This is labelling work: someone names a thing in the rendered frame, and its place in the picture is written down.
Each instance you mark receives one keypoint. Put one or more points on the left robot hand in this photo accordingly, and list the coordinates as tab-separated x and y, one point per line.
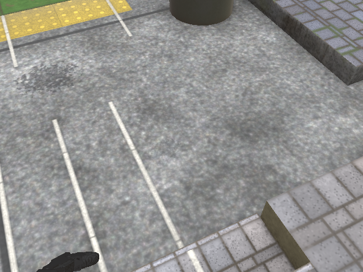
71	262

